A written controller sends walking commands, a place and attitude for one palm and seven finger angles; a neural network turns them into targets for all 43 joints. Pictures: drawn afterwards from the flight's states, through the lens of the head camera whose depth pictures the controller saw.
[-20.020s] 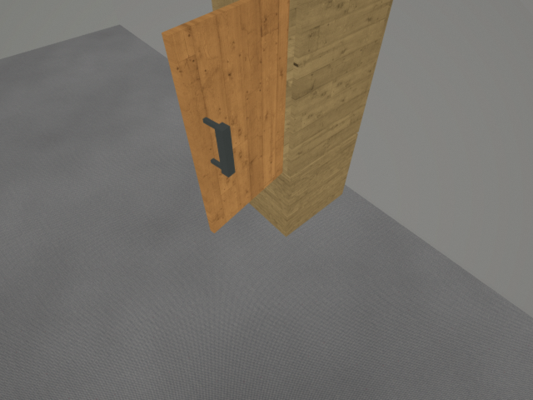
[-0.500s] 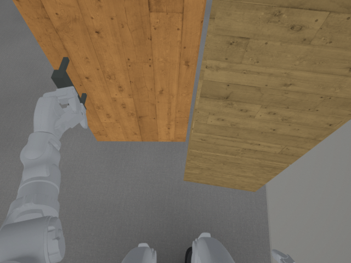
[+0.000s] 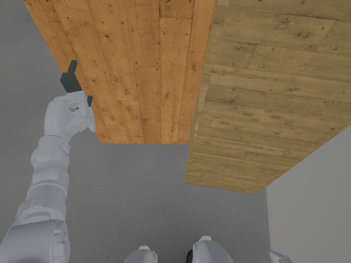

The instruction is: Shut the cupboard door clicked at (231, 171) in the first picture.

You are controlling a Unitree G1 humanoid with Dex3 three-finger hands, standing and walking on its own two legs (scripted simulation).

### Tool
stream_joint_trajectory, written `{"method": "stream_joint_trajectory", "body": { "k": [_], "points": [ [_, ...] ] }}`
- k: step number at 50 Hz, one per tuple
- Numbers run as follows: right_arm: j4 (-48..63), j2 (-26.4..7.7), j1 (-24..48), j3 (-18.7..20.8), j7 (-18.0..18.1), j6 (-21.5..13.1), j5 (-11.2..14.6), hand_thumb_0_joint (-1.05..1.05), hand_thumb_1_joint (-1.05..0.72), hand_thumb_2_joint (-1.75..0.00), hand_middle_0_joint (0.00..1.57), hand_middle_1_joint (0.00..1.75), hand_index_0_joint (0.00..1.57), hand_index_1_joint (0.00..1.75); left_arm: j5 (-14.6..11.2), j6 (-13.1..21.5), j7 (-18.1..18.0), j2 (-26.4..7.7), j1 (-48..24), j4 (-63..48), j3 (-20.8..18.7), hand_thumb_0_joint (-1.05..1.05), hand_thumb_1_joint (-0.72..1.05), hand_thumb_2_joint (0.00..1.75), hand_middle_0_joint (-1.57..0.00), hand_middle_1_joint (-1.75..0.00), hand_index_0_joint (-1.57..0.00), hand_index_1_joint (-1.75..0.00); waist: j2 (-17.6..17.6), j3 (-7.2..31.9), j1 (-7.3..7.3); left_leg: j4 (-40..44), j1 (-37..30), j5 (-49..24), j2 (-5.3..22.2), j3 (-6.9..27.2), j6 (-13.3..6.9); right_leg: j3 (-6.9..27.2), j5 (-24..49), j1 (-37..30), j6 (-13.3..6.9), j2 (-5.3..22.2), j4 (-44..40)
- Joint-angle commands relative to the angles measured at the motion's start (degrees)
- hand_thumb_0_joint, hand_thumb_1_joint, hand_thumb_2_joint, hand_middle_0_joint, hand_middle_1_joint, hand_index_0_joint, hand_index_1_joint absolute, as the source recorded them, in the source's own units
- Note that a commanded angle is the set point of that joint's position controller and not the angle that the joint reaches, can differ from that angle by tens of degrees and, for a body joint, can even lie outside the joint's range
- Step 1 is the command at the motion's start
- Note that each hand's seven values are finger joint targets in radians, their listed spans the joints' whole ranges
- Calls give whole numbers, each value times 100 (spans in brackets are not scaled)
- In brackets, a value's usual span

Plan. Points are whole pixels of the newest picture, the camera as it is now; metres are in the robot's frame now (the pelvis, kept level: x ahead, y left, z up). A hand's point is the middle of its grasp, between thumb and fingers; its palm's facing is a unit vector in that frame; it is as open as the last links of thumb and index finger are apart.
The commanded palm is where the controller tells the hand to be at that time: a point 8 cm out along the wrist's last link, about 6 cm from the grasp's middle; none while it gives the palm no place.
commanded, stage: push the door shut along its arc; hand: left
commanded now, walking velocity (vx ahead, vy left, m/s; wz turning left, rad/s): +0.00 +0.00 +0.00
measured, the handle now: (80, 90) +0.51 +0.24 +0.05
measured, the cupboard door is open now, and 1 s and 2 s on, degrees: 99 80 63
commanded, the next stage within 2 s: pull the fist back off the door in 1.74 s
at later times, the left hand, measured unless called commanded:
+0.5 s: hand (91, 101) +0.47 +0.20 +0.06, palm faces -0.13 -0.99 -0.02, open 3.1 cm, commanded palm +0.47 +0.24 +0.06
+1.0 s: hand (108, 80) +0.53 +0.17 +0.06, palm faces -0.26 -0.97 +0.01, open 3.1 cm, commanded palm +0.54 +0.20 +0.06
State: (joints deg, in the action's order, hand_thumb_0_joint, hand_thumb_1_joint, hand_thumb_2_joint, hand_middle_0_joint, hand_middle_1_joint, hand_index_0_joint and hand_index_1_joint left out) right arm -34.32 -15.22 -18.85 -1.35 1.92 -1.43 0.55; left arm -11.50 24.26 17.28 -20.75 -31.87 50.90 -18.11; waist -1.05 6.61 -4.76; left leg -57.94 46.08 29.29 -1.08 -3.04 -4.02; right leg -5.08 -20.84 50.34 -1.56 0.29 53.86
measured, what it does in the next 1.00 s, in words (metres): stands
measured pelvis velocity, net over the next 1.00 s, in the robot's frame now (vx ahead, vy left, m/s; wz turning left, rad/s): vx -0.01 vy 0.00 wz -0.02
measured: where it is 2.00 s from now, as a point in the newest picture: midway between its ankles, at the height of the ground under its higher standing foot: outside the picture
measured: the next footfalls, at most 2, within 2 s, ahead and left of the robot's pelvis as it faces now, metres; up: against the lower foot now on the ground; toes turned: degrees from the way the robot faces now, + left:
none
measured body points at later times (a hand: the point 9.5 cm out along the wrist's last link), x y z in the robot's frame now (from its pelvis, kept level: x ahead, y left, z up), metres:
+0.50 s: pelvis -0.01 +0.00 -0.01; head +0.11 +0.02 +0.42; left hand +0.47 +0.25 +0.07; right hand +0.03 -0.28 -0.12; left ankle -0.02 +0.07 -0.67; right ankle +0.05 -0.11 -0.67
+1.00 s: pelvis -0.01 +0.00 -0.03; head +0.16 +0.03 +0.39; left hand +0.54 +0.22 +0.07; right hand -0.02 -0.27 -0.12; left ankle -0.02 +0.07 -0.67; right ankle +0.05 -0.11 -0.67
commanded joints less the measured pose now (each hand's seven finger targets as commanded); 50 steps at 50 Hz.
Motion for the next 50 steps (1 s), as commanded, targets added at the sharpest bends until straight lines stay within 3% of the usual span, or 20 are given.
{"method": "stream_joint_trajectory", "body": {
  "k": [1, 5, 8, 10, 13, 16, 18, 21, 23, 26, 30, 33, 35, 36, 38, 39, 40, 44, 47, 50],
  "points": [
    [437, -942, -546, 344, 68, -93, 23, 0, -90, -90, 20, 30, 20, 30, 5, 436, 36, -1489, -2423, -984, -278, 0, 90, 90, -130, -150, -130, -150, -314, 2104, -66, 887, -845, -2212, 203, 676, 403, 372, 1305, -1548, -42, -71, -324],
    [349, -965, -566, 338, 101, -91, 23, 0, -90, -90, 20, 30, 20, 30, 1, 502, 232, -1478, -3076, -842, -116, 0, 90, 90, -130, -150, -130, -150, -644, 2289, -187, 793, -1192, -2476, 226, 773, 471, 351, 1280, -1234, -57, -78, -275],
    [289, -1001, -643, 332, 111, -62, 34, 0, -90, -90, 20, 30, 20, 30, -44, 413, 383, -1490, -3054, -416, -119, 0, 90, 90, -130, -150, -130, -150, -356, 2243, -235, 739, -1049, -2559, 243, 787, 453, 346, 1361, -1229, -42, -87, -274],
    [275, -1010, -641, 323, 114, -63, 35, 0, -90, -90, 20, 30, 20, 30, -42, 449, 479, -1502, -3444, -553, -14, 0, 90, 90, -130, -150, -130, -150, -596, 2373, -278, 707, -1159, -2574, 237, 820, 467, 343, 1315, -1120, -50, -83, -234],
    [205, -1043, -715, 320, 121, -46, 25, 0, -90, -90, 20, 30, 20, 30, -40, 408, 556, -1516, -3664, -328, 20, 0, 90, 90, -130, -150, -130, -150, -359, 2372, -398, 652, -1049, -2389, 233, 827, 402, 360, 1285, -1074, -40, -94, -267],
    [139, -1079, -748, 281, 146, -41, 23, 0, -90, -90, 20, 30, 20, 30, 16, 352, 641, -1690, -4124, -98, 35, 0, 90, 90, -130, -150, -130, -150, -547, 2277, -520, 609, -813, -1952, 199, 825, 353, 392, 1037, -905, -53, -90, -256],
    [114, -1110, -810, 270, 146, -43, 18, 0, -90, -90, 20, 30, 20, 30, 39, 305, 716, -1763, -4197, 87, 24, 0, 90, 90, -130, -150, -130, -150, -414, 2281, -576, 590, -718, -1839, 192, 842, 317, 399, 983, -910, -61, -104, -273],
    [74, -1137, -878, 263, 155, -47, 5, 0, -90, -90, 20, 30, 20, 30, 78, 283, 852, -1875, -4567, 70, 76, 0, 90, 90, -130, -150, -130, -150, -717, 2540, -625, 498, -853, -1989, 193, 882, 329, 396, 1010, -770, -76, -109, -198],
    [66, -1173, -944, 265, 139, -45, -4, 0, -90, -90, 20, 30, 20, 30, 60, 213, 917, -2004, -4512, 218, -40, 0, 90, 90, -130, -150, -130, -150, -726, 2598, -601, 459, -796, -2004, 195, 873, 319, 404, 1006, -788, -83, -123, -205],
    [48, -1200, -1002, 239, 151, -30, 10, 0, -90, -90, 20, 30, 20, 30, 56, 106, 995, -2147, -4751, 439, -75, 0, 90, 90, -130, -150, -130, -150, -549, 2452, -726, 401, -543, -1762, 210, 857, 260, 415, 874, -699, -63, -148, -221],
    [26, -1226, -1116, 232, 149, -33, -11, 0, -90, -90, 20, 30, 20, 30, 154, 74, 1043, -2338, -5163, 344, -65, 0, 90, 90, -130, -150, -130, -150, -912, 2678, -784, 329, -732, -1985, 226, 905, 285, 387, 929, -517, -79, -163, -147],
    [40, -1239, -1198, 218, 116, -8, -27, 0, -90, -90, 20, 30, 20, 30, 213, -36, 1074, -2380, -5127, 548, -77, 0, 90, 90, -130, -150, -130, -150, -934, 2703, -799, 271, -668, -2020, 231, 896, 272, 386, 911, -470, -79, -179, -141],
    [17, -1275, -1266, 222, 138, 1, -23, 0, -90, -90, 20, 30, 20, 30, 230, -66, 1107, -2661, -5305, 569, -238, 0, 90, 90, -130, -150, -130, -150, -861, 2767, -833, 224, -651, -2102, 259, 905, 268, 377, 990, -464, -75, -197, -109],
    [31, -1250, -1263, 201, 125, -3, -27, 0, -90, -90, 20, 30, 20, 30, 242, -114, 1129, -2494, -5371, 642, -90, 0, 90, 90, -130, -150, -130, -150, -974, 2657, -880, 223, -608, -2048, 243, 890, 263, 376, 944, -393, -75, -199, -123],
    [29, -1291, -1326, 195, 129, 15, -37, 0, -90, -90, 20, 30, 20, 30, 306, -178, 1131, -2755, -5405, 737, -246, 0, 90, 90, -130, -150, -130, -150, -886, 2624, -901, 191, -482, -1975, 262, 876, 243, 379, 903, -392, -73, -204, -122],
    [45, -1276, -1340, 178, 135, 2, -36, 0, -90, -90, 20, 30, 20, 30, 269, -177, 1153, -2607, -5548, 729, -125, 0, 90, 90, -130, -150, -130, -150, -981, 2676, -950, 157, -533, -2052, 243, 888, 245, 362, 938, -304, -89, -224, -78],
    [-3, -1284, -1371, 190, 134, 7, -48, 0, -90, -90, 20, 30, 20, 30, 315, -186, 1165, -2736, -5650, 709, -172, 0, 90, 90, -130, -150, -130, -150, -1002, 2761, -939, 136, -602, -2169, 279, 921, 265, 350, 996, -308, -81, -222, -56],
    [-35, -1284, -1484, 214, 127, 9, -70, 0, -90, -90, 20, 30, 20, 30, 297, -253, 1246, -2434, -5851, 709, 42, 0, 90, 90, -130, -150, -130, -150, -1192, 2904, -1050, 58, -1048, -2653, 315, 1042, 323, 260, 1105, 55, -96, -249, 6],
    [-44, -1321, -1547, 200, 131, 50, -87, 0, -90, -90, 20, 30, 20, 30, 369, -392, 1232, -2829, -5835, 964, -254, 0, 90, 90, -130, -150, -130, -150, -917, 2856, -1045, 20, -705, -2470, 321, 998, 272, 273, 1117, -110, -79, -256, 11],
    [-35, -1289, -1576, 191, 120, 53, -109, 0, -90, -90, 20, 30, 20, 30, 460, -381, 1194, -2859, -6096, 760, -190, 0, 90, 90, -130, -150, -130, -150, -1317, 3072, -1028, -39, -942, -2842, 329, 1024, 334, 270, 1275, 0, -90, -250, 87]
  ]
}}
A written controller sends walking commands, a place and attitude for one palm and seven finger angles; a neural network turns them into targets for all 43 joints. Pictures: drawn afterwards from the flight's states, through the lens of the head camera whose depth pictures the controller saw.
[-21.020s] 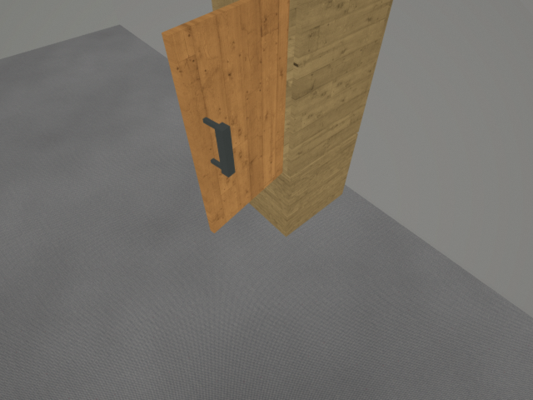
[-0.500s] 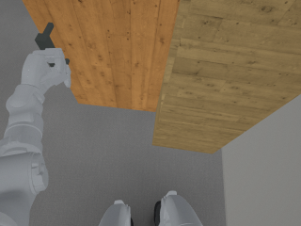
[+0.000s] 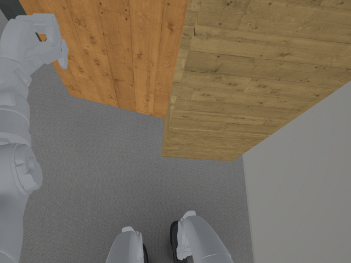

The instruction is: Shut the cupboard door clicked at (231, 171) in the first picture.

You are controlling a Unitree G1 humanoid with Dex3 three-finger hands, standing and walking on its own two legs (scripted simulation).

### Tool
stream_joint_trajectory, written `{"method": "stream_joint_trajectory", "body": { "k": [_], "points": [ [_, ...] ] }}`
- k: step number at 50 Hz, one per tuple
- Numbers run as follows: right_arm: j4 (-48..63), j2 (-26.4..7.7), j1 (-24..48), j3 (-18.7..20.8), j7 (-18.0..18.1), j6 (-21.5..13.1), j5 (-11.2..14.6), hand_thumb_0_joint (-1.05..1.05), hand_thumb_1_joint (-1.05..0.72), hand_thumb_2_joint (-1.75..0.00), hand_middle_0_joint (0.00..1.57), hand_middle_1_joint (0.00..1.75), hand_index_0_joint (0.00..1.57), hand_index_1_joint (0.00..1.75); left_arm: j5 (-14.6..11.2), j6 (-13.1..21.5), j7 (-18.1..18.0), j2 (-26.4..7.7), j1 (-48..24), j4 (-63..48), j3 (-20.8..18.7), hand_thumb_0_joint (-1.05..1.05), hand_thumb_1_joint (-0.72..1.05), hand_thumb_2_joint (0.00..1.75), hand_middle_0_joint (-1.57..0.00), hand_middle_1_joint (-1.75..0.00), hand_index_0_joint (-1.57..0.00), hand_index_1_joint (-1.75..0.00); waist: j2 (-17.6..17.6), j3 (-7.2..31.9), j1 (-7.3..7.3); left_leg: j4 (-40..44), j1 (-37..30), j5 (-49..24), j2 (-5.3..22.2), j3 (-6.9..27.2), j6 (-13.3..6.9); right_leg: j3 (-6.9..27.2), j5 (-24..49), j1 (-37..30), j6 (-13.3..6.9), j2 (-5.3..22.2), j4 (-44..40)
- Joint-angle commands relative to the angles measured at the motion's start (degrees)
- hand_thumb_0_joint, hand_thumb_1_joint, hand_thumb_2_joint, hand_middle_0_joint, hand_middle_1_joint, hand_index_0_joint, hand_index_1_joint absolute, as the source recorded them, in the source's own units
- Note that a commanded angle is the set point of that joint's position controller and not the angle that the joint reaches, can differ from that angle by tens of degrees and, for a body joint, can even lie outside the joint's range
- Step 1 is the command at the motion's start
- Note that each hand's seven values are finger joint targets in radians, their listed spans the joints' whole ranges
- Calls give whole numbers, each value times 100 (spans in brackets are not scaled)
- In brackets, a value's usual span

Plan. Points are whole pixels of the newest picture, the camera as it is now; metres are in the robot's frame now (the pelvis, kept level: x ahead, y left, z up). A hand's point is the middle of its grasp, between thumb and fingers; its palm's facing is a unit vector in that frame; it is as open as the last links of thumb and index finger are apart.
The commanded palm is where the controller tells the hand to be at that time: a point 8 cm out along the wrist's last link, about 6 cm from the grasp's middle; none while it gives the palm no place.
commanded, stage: push the door shut along its arc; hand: left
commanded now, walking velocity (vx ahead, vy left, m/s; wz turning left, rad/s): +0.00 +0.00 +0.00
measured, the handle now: (32, 24) +0.62 +0.24 +0.08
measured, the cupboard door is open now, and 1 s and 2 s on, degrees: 80 63 63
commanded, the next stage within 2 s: pull the fist back off the door in 0.74 s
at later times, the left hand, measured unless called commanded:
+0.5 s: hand (81, 30) +0.59 +0.14 +0.09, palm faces -0.34 -0.94 -0.01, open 3.0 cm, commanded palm +0.60 +0.16 +0.08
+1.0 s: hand (95, 14) +0.64 +0.11 +0.09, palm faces +0.05 -1.00 +0.04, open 3.1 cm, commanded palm +0.61 +0.12 +0.08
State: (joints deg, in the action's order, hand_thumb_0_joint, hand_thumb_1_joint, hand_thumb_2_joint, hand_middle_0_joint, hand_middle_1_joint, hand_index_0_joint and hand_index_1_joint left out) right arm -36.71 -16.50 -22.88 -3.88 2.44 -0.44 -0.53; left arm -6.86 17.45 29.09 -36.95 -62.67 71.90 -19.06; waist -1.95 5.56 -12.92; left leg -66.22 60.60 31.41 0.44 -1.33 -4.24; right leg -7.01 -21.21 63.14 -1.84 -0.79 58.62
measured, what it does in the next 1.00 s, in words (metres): stands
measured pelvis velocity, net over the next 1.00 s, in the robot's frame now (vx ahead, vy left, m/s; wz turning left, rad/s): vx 0.01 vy -0.01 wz -0.01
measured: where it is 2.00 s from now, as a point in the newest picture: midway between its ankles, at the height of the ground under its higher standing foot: outside the picture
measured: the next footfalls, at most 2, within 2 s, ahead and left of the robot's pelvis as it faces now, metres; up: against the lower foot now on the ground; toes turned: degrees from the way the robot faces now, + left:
none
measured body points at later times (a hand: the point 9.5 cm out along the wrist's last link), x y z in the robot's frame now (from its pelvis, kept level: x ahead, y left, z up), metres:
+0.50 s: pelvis +0.02 +0.00 -0.01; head +0.20 +0.02 +0.41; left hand +0.60 +0.19 +0.10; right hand -0.03 -0.26 -0.10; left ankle -0.01 +0.07 -0.65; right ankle +0.06 -0.11 -0.65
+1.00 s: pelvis +0.01 -0.01 -0.02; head +0.21 +0.01 +0.38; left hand +0.63 +0.16 +0.09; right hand -0.05 -0.26 -0.11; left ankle -0.01 +0.07 -0.65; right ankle +0.06 -0.11 -0.65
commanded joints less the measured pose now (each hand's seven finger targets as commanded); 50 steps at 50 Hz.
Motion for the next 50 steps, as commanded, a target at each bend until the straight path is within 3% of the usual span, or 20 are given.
{"method": "stream_joint_trajectory", "body": {
  "k": [1, 4, 7, 10, 12, 17, 19, 20, 22, 23, 24, 26, 29, 42, 43, 44, 45, 47, 48, 50],
  "points": [
    [199, -1158, -1202, 460, 55, -36, -3, 0, -90, -90, 20, 30, 20, 30, 26, 292, -4, -1184, -2885, -1299, -84, 0, 90, 90, -130, -150, -130, -150, -1295, 3205, -186, 782, -2573, -3268, 199, 896, 396, 437, 1330, -1164, -62, -148, -379],
    [186, -1150, -1257, 460, 69, -16, -6, 0, -90, -90, 20, 30, 20, 30, 0, 231, 3, -993, -3040, -1201, 38, 0, 90, 90, -130, -150, -130, -150, -1034, 3068, -347, 725, -2550, -3405, 223, 927, 376, 386, 1401, -1063, -48, -179, -359],
    [200, -1191, -1262, 430, 80, 6, -19, 0, -90, -90, 20, 30, 20, 30, 110, 113, -41, -1271, -3220, -943, -87, 0, 90, 90, -130, -150, -130, -150, -959, 2851, -384, 724, -2166, -2915, 205, 873, 329, 413, 1223, -1073, -39, -178, -367],
    [208, -1174, -1322, 438, 82, -7, -49, 0, -90, -90, 20, 30, 20, 30, 179, 193, -91, -1551, -3402, -1255, -271, 0, 90, 90, -130, -150, -130, -150, -1382, 3380, -305, 622, -2598, -3605, 241, 934, 423, 411, 1514, -1053, -56, -169, -244],
    [224, -1163, -1352, 458, 57, 2, -58, 0, -90, -90, 20, 30, 20, 30, 207, 149, -65, -1434, -3127, -1163, -248, 0, 90, 90, -130, -150, -130, -150, -1268, 3486, -268, 583, -2657, -3804, 251, 931, 426, 406, 1648, -1127, -45, -181, -229],
    [180, -1166, -1418, 463, 78, 27, -63, 0, -90, -90, 20, 30, 20, 30, 265, 0, -34, -1357, -3400, -1095, -97, 0, 90, 90, -130, -150, -130, -150, -1092, 3310, -417, 553, -2367, -3580, 232, 832, 338, 423, 1756, -1224, -23, -196, -276],
    [137, -1142, -1433, 461, 99, 5, -60, 0, -90, -90, 20, 30, 20, 30, 213, -24, -3, -1072, -3601, -1087, 107, 0, 90, 90, -130, -150, -130, -150, -1145, 3217, -536, 520, -2472, -3639, 237, 862, 324, 387, 1730, -1015, -31, -208, -272],
    [76, -1167, -1455, 477, 101, 5, -74, 0, -90, -90, 20, 30, 20, 30, 243, -13, 6, -1239, -3706, -1137, 21, 0, 90, 90, -130, -150, -130, -150, -1154, 3356, -509, 512, -2560, -3662, 256, 907, 349, 397, 1714, -1028, -25, -200, -269],
    [19, -1169, -1438, 478, 109, -24, -81, 0, -90, -90, 20, 30, 20, 30, 230, -110, 56, -974, -3732, -890, 212, 0, 90, 90, -130, -150, -130, -150, -1099, 3172, -610, 477, -2497, -3506, 249, 902, 331, 381, 1613, -835, -23, -206, -294],
    [-13, -1186, -1473, 467, 120, -28, -88, 0, -90, -90, 20, 30, 20, 30, 240, -113, 57, -1091, -3909, -917, 185, 0, 90, 90, -130, -150, -130, -150, -1100, 3127, -639, 475, -2421, -3430, 244, 896, 318, 377, 1590, -860, -33, -214, -290],
    [-17, -1163, -1461, 448, 132, -46, -81, 0, -90, -90, 20, 30, 20, 30, 206, -97, 59, -975, -4071, -992, 278, 0, 90, 90, -130, -150, -130, -150, -1360, 3138, -657, 436, -2504, -3558, 229, 877, 319, 366, 1606, -747, -61, -217, -253],
    [-103, -1181, -1464, 469, 128, -63, -102, 0, -90, -90, 20, 30, 20, 30, 241, -119, 54, -974, -4210, -991, 321, 0, 90, 90, -130, -150, -130, -150, -1435, 3277, -691, 392, -2705, -3664, 260, 947, 353, 358, 1596, -609, -55, -207, -246],
    [-187, -1165, -1462, 461, 135, -111, -110, 0, -90, -90, 20, 30, 20, 30, 221, -160, 51, -591, -4469, -919, 586, 0, 90, 90, -130, -150, -130, -150, -1506, 3158, -830, 335, -2792, -3739, 275, 1011, 342, 295, 1505, -307, -67, -219, -204],
    [-390, -1188, -1397, 465, 56, -204, -169, 0, -90, -90, 20, 30, 20, 30, 414, -434, 31, -470, -5170, -720, 808, 0, 90, 90, -130, -150, -130, -150, -1760, 3558, -992, 18, -2688, -3648, 205, 962, 287, 258, 1537, -121, -102, -284, -7],
    [-128, -1047, -1903, 327, -33, -224, -309, 0, -90, -90, 20, 30, 20, 30, -15, -523, -1160, -1001, -5159, -767, -672, 0, 90, 90, -130, -150, -130, -150, -1915, 3396, -714, 159, -2105, -3599, 300, 1044, 361, 317, 1655, -496, -80, -209, -109],
    [-97, -1043, -1901, 289, -162, -227, -329, 0, -90, -90, 20, 30, 20, 30, 180, -558, -1743, -858, -4775, -490, -485, 0, 90, 90, -130, -150, -130, -150, -1745, 3405, -693, 206, -1903, -3461, 302, 1034, 369, 341, 1579, -617, -52, -228, -99],
    [-29, -1015, -1967, 334, -276, -201, -418, 0, -90, -90, 20, 30, 20, 30, 211, -543, -2261, -527, -4661, -454, -526, 0, 90, 90, -130, -150, -130, -150, -1262, 3306, -812, 202, -1706, -3352, 312, 1026, 345, 330, 1667, -717, -5, -205, -88],
    [110, -942, -2055, 408, -529, -170, -575, 0, -90, -90, 20, 30, 20, 30, 662, -165, -3140, -192, -4529, -1029, -347, 0, 90, 90, -130, -150, -130, -150, -1520, 3579, -704, 194, -1775, -3525, 253, 919, 356, 398, 1912, -926, 19, -160, -88],
    [105, -945, -2076, 453, -641, -130, -595, 0, -90, -90, 20, 30, 20, 30, 1004, 40, -3334, -172, -4404, -1179, -126, 0, 90, 90, -130, -150, -130, -150, -1682, 3828, -663, 187, -2018, -3721, 267, 942, 400, 406, 1989, -937, 8, -144, -33],
    [53, -999, -2148, 548, -748, -16, -573, 0, -90, -90, 20, 30, 20, 30, 1314, 315, -3372, -212, -4329, -1220, 31, 0, 90, 90, -130, -150, -130, -150, -1643, 4112, -686, 237, -2362, -3938, 263, 984, 434, 440, 2172, -1111, 2, -158, -83]
  ]
}}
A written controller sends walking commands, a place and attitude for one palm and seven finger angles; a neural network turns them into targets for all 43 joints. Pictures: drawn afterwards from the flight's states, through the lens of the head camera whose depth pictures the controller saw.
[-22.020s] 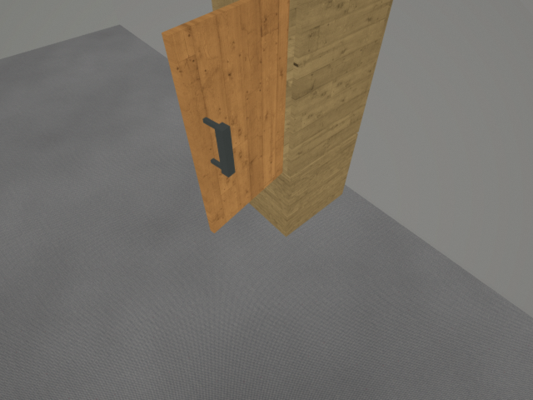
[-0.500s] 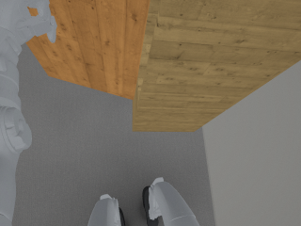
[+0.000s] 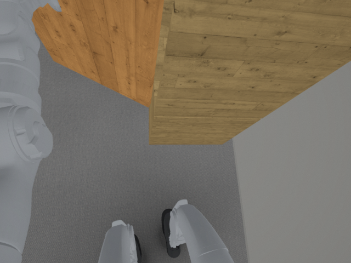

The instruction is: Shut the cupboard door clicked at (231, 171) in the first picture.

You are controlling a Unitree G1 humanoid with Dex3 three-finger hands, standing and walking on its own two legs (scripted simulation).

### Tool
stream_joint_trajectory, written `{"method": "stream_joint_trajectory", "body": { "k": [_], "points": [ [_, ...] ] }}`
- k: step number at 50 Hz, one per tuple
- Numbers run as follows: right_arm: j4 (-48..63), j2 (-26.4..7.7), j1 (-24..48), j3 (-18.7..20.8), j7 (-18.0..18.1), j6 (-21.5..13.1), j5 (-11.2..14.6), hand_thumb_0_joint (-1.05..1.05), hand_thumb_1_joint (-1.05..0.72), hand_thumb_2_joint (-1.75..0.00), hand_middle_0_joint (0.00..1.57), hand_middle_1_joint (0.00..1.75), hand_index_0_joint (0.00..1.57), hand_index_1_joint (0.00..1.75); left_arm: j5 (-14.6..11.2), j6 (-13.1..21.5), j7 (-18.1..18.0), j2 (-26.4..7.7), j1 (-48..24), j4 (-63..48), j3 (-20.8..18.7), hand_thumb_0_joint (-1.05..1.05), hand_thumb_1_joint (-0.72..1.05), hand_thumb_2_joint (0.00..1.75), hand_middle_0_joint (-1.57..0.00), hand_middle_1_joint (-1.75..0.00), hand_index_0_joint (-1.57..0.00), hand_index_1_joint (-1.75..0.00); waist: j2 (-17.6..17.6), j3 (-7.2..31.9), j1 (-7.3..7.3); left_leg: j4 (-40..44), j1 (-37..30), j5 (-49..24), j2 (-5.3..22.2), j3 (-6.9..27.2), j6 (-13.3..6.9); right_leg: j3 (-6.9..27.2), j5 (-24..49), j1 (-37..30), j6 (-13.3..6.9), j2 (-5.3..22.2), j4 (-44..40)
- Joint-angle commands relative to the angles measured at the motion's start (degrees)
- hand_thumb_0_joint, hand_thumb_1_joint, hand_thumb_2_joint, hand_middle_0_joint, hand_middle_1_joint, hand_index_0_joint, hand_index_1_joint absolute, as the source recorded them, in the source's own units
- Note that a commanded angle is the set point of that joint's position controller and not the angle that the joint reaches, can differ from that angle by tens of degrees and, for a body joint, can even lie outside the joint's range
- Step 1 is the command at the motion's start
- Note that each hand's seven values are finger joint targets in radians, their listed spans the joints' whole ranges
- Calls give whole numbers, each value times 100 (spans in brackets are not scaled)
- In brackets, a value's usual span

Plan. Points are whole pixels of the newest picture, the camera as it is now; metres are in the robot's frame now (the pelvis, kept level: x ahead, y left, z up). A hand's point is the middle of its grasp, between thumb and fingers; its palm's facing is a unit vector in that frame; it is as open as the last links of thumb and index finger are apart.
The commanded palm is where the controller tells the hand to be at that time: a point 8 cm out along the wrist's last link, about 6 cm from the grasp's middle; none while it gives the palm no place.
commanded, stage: pull the fist back off the door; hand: left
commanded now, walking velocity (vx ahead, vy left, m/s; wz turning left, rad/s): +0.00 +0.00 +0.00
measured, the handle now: out of the picture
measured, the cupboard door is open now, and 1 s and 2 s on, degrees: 63 63 63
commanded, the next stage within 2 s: draw the hand back to the body in 0.72 s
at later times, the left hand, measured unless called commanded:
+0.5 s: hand (57, 25) +0.55 +0.12 +0.10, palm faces +0.05 -1.00 -0.03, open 3.1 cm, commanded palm +0.51 +0.16 +0.10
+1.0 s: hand (48, 40) +0.51 +0.13 +0.12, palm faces +0.05 -1.00 -0.04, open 3.1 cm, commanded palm +0.44 +0.18 +0.13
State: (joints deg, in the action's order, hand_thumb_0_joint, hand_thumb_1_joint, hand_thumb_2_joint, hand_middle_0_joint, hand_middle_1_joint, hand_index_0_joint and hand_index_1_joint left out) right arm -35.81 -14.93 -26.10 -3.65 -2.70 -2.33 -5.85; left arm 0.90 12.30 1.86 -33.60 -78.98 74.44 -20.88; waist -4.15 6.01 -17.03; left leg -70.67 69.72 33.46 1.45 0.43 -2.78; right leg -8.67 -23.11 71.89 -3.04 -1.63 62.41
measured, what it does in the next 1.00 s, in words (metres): stands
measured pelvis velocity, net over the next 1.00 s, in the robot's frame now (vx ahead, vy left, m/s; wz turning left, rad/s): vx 0.00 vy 0.00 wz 0.00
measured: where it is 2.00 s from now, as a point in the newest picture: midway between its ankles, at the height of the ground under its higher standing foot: (154, 254)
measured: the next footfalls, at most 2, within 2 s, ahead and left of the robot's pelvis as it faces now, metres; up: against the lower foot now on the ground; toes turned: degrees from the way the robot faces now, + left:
none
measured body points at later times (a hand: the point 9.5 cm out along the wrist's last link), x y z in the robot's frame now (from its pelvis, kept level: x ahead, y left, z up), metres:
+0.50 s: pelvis +0.01 -0.01 +0.03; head +0.16 +0.00 +0.46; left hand +0.54 +0.17 +0.11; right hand -0.04 -0.27 -0.07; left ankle -0.02 +0.08 -0.63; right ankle +0.05 -0.10 -0.63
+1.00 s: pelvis +0.00 +0.00 +0.04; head +0.12 -0.01 +0.47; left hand +0.50 +0.18 +0.12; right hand +0.01 -0.26 -0.09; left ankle -0.02 +0.08 -0.63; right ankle +0.05 -0.10 -0.63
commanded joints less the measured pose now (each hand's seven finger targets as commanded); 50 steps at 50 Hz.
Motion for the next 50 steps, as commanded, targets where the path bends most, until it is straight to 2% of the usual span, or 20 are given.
{"method": "stream_joint_trajectory", "body": {
  "k": [1, 5, 8, 10, 15, 18, 20, 21, 26, 29, 30, 32, 34, 38, 40, 42, 44, 46, 48, 50],
  "points": [
    [-42, -1169, -1827, 539, -239, 224, -11, 0, -90, -90, 20, 30, 20, 30, 518, 863, -549, -630, -2711, -1452, 188, 0, 90, 90, -130, -150, -130, -150, -1370, 4022, -283, 763, -3189, -3986, 131, 733, 260, 642, 2445, -2236, 127, -77, -554],
    [30, -1142, -1766, 494, -154, 331, 124, 0, -90, -90, 20, 30, 20, 30, 258, 809, -134, -929, -2512, -1318, -61, 0, 90, 90, -130, -150, -130, -150, -1081, 3881, -144, 1066, -2594, -3201, 4, 491, 144, 771, 2526, -3124, 131, -84, -799],
    [114, -1085, -1685, 480, -118, 302, 158, 0, -90, -90, 20, 30, 20, 30, 33, 983, -134, -1085, -2111, -1433, -392, 0, 90, 90, -130, -150, -130, -150, -716, 3707, 13, 1226, -2242, -2864, -46, 326, 95, 889, 2557, -3657, 158, -81, -964],
    [149, -1039, -1634, 484, -115, 267, 171, 0, -90, -90, 20, 30, 20, 30, 47, 1236, -177, -1147, -1685, -1530, -485, 0, 90, 90, -130, -150, -130, -150, -732, 3729, 177, 1272, -2176, -2920, -68, 261, 107, 944, 2772, -3919, 136, -59, -938],
    [139, -1053, -1534, 533, -126, 294, 248, 0, -90, -90, 20, 30, 20, 30, -21, 1297, -117, -586, -618, -1019, -185, 0, 90, 90, -130, -150, -130, -150, -106, 2830, 208, 1506, -1872, -2500, -99, 118, 78, 958, 2527, -3967, 178, -41, -1165],
    [195, -1046, -1410, 586, -88, 306, 291, 0, -90, -90, 20, 30, 20, 30, -186, 1376, -36, -521, -531, -1318, -216, 0, 90, 90, -130, -150, -130, -150, -19, 2887, 304, 1573, -1904, -2349, -140, 55, 72, 1022, 2441, -4127, 186, -21, -1231],
    [185, -1006, -1314, 622, -76, 280, 290, 0, -90, -90, 20, 30, 20, 30, -277, 1580, 9, -155, -604, -1708, 37, 0, 90, 90, -130, -150, -130, -150, -334, 3060, 324, 1591, -2329, -2562, -143, 89, 96, 971, 2525, -3951, 184, -7, -1188],
    [153, -1012, -1281, 633, -66, 284, 294, 0, -90, -90, 20, 30, 20, 30, -292, 1641, 8, -183, -526, -1704, 1, 0, 90, 90, -130, -150, -130, -150, -286, 3078, 358, 1576, -2384, -2556, -137, 99, 102, 967, 2472, -3922, 182, -5, -1174],
    [95, -1008, -1079, 679, -20, 301, 320, 0, -90, -90, 20, 30, 20, 30, -339, 1824, -9, 122, -469, -1858, 236, 0, 90, 90, -130, -150, -130, -150, -363, 2995, 356, 1610, -2761, -2621, -124, 165, 141, 889, 2301, -3603, 192, 26, -1141],
    [140, -980, -939, 683, 6, 297, 328, 0, -90, -90, 20, 30, 20, 30, -394, 1906, -43, 545, -614, -2117, 564, 0, 90, 90, -130, -150, -130, -150, -471, 2962, 333, 1637, -3036, -2694, -128, 213, 154, 827, 2190, -3407, 179, 32, -1133],
    [90, -1003, -897, 703, 16, 308, 331, 0, -90, -90, 20, 30, 20, 30, -378, 1918, -74, 370, -410, -2007, 387, 0, 90, 90, -130, -150, -130, -150, -412, 3037, 440, 1649, -3071, -2697, -122, 259, 188, 822, 2146, -3423, 173, 35, -1105],
    [124, -993, -800, 696, 25, 311, 334, 0, -90, -90, 20, 30, 20, 30, -399, 1945, -126, 464, -295, -2022, 414, 0, 90, 90, -130, -150, -130, -150, -197, 3002, 461, 1681, -3013, -2619, -125, 270, 181, 816, 2088, -3466, 182, 42, -1101],
    [135, -976, -715, 668, 45, 297, 342, 0, -90, -90, 20, 30, 20, 30, -382, 1956, -176, 669, -493, -1940, 618, 0, 90, 90, -130, -150, -130, -150, -250, 2763, 361, 1691, -2911, -2443, -143, 248, 167, 812, 1952, -3307, 187, 52, -1118],
    [102, -1013, -597, 627, 89, 266, 331, 0, -90, -90, 20, 30, 20, 30, -274, 1908, -300, 313, -694, -1540, 385, 0, 90, 90, -130, -150, -130, -150, 107, 2553, 289, 1677, -2368, -1869, -187, 250, 120, 894, 1582, -3363, 201, 73, -1136],
    [123, -1006, -553, 599, 99, 232, 332, 0, -90, -90, 20, 30, 20, 30, -261, 1912, -278, 375, -682, -1378, 449, 0, 90, 90, -130, -150, -130, -150, 52, 2588, 268, 1657, -2348, -1862, -195, 267, 129, 882, 1581, -3292, 197, 81, -1092],
    [118, -1032, -579, 585, 110, 216, 323, 0, -90, -90, 20, 30, 20, 30, -236, 1885, -253, 149, -654, -1201, 278, 0, 90, 90, -130, -150, -130, -150, 74, 2608, 300, 1626, -2266, -1874, -184, 296, 134, 879, 1557, -3283, 181, 77, -1041],
    [342, -1044, -577, 616, 99, 218, 347, 0, -90, -90, 20, 30, 20, 30, -325, 1934, -154, -76, -117, -1746, 4, 0, 90, 90, -130, -150, -130, -150, -253, 3394, 685, 1704, -2782, -2407, -195, 260, 179, 876, 1947, -3715, 137, 70, -973],
    [487, -979, -560, 635, 78, 258, 403, 0, -90, -90, 20, 30, 20, 30, -452, 1905, -8, -38, 522, -2306, -23, 0, 90, 90, -130, -150, -130, -150, -291, 3903, 955, 1809, -3257, -3133, -169, 203, 230, 871, 2548, -4257, 148, 50, -1022],
    [644, -941, -516, 658, 75, 321, 498, 0, -90, -90, 20, 30, 20, 30, -588, 1728, 145, 74, 1299, -2845, 47, 0, 90, 90, -130, -150, -130, -150, -54, 3873, 1099, 1995, -3408, -3439, -134, 130, 219, 851, 2901, -4693, 162, 6, -1194],
    [750, -894, -390, 648, 105, 347, 609, 0, -90, -90, 20, 30, 20, 30, -806, 1471, 274, 397, 1912, -3161, 242, 0, 90, 90, -130, -150, -130, -150, 217, 3291, 1113, 2250, -3264, -3215, -122, 36, 172, 828, 2886, -4904, 188, -22, -1468]
  ]
}}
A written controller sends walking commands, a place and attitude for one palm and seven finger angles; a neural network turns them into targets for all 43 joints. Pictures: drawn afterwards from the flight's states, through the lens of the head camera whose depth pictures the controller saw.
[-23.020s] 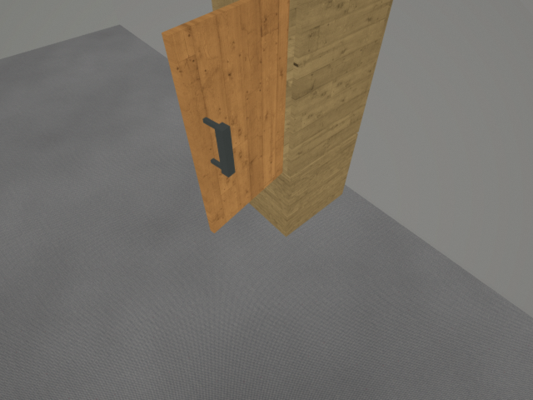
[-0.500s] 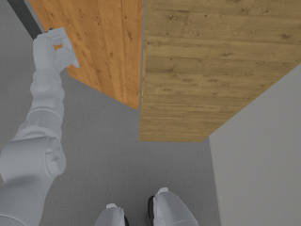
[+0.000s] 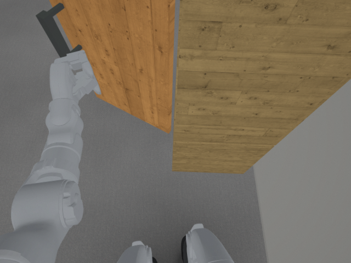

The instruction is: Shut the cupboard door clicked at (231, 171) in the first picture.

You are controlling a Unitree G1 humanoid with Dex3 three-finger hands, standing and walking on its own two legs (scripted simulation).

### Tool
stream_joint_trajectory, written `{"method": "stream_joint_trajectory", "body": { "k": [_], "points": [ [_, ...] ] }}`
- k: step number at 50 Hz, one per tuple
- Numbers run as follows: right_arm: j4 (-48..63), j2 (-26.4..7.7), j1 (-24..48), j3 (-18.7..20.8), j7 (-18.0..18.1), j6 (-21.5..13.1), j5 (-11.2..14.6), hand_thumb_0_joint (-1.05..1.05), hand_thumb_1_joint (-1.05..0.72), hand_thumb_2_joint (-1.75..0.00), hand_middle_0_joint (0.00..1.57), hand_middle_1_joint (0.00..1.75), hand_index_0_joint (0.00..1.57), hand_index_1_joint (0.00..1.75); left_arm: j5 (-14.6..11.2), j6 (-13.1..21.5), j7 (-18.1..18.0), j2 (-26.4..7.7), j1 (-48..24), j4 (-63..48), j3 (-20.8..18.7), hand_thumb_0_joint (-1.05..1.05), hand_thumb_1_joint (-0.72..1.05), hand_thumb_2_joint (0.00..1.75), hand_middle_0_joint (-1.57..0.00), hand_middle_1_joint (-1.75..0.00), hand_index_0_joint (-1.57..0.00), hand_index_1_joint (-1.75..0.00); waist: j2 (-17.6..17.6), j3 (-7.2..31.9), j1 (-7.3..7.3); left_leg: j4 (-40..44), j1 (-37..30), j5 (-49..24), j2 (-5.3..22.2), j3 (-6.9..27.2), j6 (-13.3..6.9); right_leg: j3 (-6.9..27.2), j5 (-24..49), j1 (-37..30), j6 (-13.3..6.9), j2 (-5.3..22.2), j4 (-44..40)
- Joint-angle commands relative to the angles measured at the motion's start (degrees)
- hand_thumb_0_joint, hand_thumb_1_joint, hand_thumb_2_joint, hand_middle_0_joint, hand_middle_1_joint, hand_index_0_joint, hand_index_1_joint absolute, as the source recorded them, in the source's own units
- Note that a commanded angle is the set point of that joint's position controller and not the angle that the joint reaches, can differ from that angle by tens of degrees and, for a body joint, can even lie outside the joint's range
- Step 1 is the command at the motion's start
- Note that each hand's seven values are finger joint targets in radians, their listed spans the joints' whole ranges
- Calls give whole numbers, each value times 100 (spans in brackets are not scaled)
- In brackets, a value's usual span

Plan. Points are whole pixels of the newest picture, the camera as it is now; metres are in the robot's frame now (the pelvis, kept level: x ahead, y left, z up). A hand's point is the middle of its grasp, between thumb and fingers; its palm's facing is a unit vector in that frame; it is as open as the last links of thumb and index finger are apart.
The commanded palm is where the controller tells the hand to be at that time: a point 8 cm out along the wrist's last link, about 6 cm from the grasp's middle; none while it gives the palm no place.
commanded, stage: draw the hand back to the body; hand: left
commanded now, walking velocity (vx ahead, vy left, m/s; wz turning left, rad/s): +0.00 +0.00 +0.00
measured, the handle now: (63, 34) +0.69 +0.23 +0.06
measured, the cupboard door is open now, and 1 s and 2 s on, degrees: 63 63 63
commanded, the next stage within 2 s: step back with the hand held close in 1.42 s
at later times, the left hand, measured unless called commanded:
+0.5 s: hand (28, 133) +0.35 +0.20 +0.15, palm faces +0.16 -0.97 -0.20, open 3.1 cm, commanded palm +0.30 +0.25 +0.17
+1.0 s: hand out of the picture +0.22 +0.27 +0.22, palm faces +0.46 -0.80 -0.39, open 5.8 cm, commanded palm +0.16 +0.31 +0.24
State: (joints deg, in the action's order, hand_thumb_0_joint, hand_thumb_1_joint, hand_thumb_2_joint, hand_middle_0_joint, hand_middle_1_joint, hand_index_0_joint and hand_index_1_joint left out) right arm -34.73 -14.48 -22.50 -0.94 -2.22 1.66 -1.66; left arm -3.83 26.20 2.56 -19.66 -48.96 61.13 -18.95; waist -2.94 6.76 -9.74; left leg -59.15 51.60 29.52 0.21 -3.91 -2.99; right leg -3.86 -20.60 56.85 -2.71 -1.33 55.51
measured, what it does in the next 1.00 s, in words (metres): rises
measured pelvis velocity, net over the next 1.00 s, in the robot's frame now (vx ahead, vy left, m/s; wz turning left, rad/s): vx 0.03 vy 0.00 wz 0.05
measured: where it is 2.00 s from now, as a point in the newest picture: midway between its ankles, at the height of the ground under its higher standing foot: outside the picture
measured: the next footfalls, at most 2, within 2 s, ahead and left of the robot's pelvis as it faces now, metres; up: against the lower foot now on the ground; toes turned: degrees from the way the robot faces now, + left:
none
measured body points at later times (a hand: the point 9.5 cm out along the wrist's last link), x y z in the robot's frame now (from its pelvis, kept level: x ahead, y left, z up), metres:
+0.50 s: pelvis +0.02 +0.00 +0.06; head +0.03 -0.01 +0.51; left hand +0.33 +0.25 +0.17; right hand +0.20 -0.23 -0.03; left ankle -0.02 +0.08 -0.67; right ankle +0.05 -0.09 -0.67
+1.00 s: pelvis +0.03 +0.00 +0.08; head +0.01 -0.03 +0.52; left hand +0.19 +0.31 +0.25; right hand +0.22 -0.20 -0.02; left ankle -0.02 +0.08 -0.67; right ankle +0.05 -0.09 -0.67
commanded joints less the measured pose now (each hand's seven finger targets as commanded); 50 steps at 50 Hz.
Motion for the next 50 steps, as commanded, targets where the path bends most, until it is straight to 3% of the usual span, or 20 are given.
{"method": "stream_joint_trajectory", "body": {
  "k": [1, 2, 5, 8, 9, 13, 14, 17, 18, 19, 22, 25, 29, 32, 36, 41, 50],
  "points": [
    [652, -956, -714, 381, 92, -35, 232, 0, -90, -90, 20, 30, 20, 30, -413, -25, 232, -1018, -1029, -1979, 31, 0, 90, 90, -130, -150, -130, -150, 378, 2877, 366, 1242, -1310, -2466, -8, 434, 160, 356, 2469, -3539, 169, -55, -932],
    [674, -952, -659, 386, 133, -39, 260, 0, -90, -90, 20, 30, 20, 30, -465, -83, 248, -963, -1001, -2264, 93, 0, 90, 90, -130, -150, -130, -150, 495, 2727, 349, 1375, -1292, -2233, -13, 406, 136, 362, 2356, -3665, 179, -47, -1052],
    [680, -874, -433, 388, 238, -168, 299, 0, -90, -90, 20, 30, 20, 30, -593, -46, 237, -851, -873, -3285, 222, 0, 90, 90, -130, -150, -130, -150, -25, 2605, 437, 1637, -1897, -2212, -15, 392, 143, 348, 2233, -3755, 153, -39, -1266],
    [606, -815, -250, 366, 285, -302, 322, 0, -90, -90, 20, 30, 20, 30, -619, -104, 313, -477, -119, -3463, 546, 0, 90, 90, -130, -150, -130, -150, 39, 1999, 459, 1885, -2148, -2242, 29, 436, 173, 259, 2069, -3631, 141, -24, -1439],
    [638, -797, -167, 355, 303, -353, 352, 0, -90, -90, 20, 30, 20, 30, -648, -144, 367, -369, 110, -3589, 656, 0, 90, 90, -130, -150, -130, -150, -138, 1833, 499, 1962, -2249, -2283, 21, 418, 177, 252, 2023, -3637, 126, -15, -1511],
    [738, -792, 221, 317, 348, -449, 412, 0, -90, -90, 20, 30, 20, 30, -791, -508, 535, -453, 1051, -3974, 580, 0, 90, 90, -127, -147, -127, -147, 102, 1485, 719, 2292, -2360, -2010, 13, 439, 183, 226, 1792, -3916, 110, 49, -1745],
    [805, -789, 339, 307, 383, -469, 443, 0, -90, -90, 20, 30, 20, 30, -829, -576, 560, -575, 1277, -4202, 491, 0, 90, 90, -124, -144, -124, -144, -6, 1427, 790, 2345, -2433, -2045, 5, 413, 174, 253, 1794, -4022, 99, 70, -1802],
    [916, -741, 676, 232, 451, -572, 475, 0, -90, -90, 20, 30, 20, 30, -971, -792, 648, -532, 1647, -4709, 481, 0, 90, 90, -116, -135, -116, -135, 209, 1176, 882, 2547, -2579, -2120, 22, 461, 179, 225, 1860, -4210, 102, 109, -1921],
    [1013, -582, 1074, 291, 551, -452, 457, 0, -90, -90, 20, 30, 20, 30, -348, -941, 177, -759, 1678, -5211, 859, 0, 90, 90, -113, -132, -113, -132, 209, 1263, 953, 2809, -2879, -2086, -23, 378, 166, 478, 1576, -4564, 101, 258, -2216],
    [1065, -540, 1130, 273, 621, -423, 450, 0, -90, -90, 20, 30, 20, 30, -337, -1085, -85, -569, 1873, -5432, 885, 0, 90, 90, -111, -129, -111, -129, 498, 1040, 879, 2933, -2925, -1930, 2, 394, 146, 458, 1405, -4592, 129, 263, -2407],
    [963, -533, 1340, 193, 747, -411, 438, 0, -90, -90, 20, 30, 20, 30, -177, -1401, -501, -551, 2394, -5864, 888, 0, 90, 90, -102, -120, -102, -120, 263, 729, 955, 3278, -3377, -2111, 66, 453, 161, 390, 1550, -4852, 102, 273, -2668],
    [932, -487, 1462, 120, 791, -452, 409, 0, -90, -90, 20, 30, 20, 30, -98, -1584, -640, -514, 2862, -6439, 914, 0, 90, 90, -94, -111, -94, -111, 49, 635, 997, 3499, -3836, -2647, 78, 442, 182, 332, 1952, -5190, 92, 274, -2874],
    [902, -470, 1585, 69, 771, -506, 342, 0, -90, -90, 20, 30, 20, 30, -53, -1770, -716, -476, 3471, -6841, 880, 0, 90, 90, -83, -99, -83, -99, 171, 202, 1039, 3802, -4121, -2794, 92, 449, 218, 263, 1977, -5368, 89, 249, -3203],
    [927, -420, 1665, 31, 732, -557, 308, 0, -90, -90, 20, 30, 20, 30, -19, -1837, -747, -508, 3917, -7389, 747, 0, 90, 90, -75, -90, -75, -90, -179, 190, 1095, 3924, -4391, -3143, 101, 474, 288, 233, 2139, -5527, 79, 237, -3301],
    [950, -423, 1717, 39, 690, -613, 239, 0, -90, -90, 20, 30, 20, 30, -16, -1915, -793, -650, 4640, -7889, 475, 0, 90, 90, -64, -78, -64, -78, 5, 71, 1152, 4005, -4478, -3326, 111, 494, 312, 219, 2249, -5704, 88, 225, -3420],
    [946, -386, 1789, 70, 668, -650, 206, 0, -90, -90, 20, 30, 20, 30, -21, -1922, -849, -927, 5426, -8468, -47, 0, 90, 90, -50, -63, -50, -63, -5, 75, 1244, 4012, -4461, -3395, 93, 482, 314, 235, 2308, -5876, 98, 238, -3451],
    [866, -367, 1836, 175, 631, -892, 204, 0, -90, -90, 20, 30, 20, 30, -33, -1781, -949, -1134, 6873, -9363, -671, 0, 90, 90, -25, -36, -25, -36, -108, -207, 1334, 4008, -4313, -3245, 118, 473, 307, 251, 2021, -5763, 136, 263, -3476]
  ]
}}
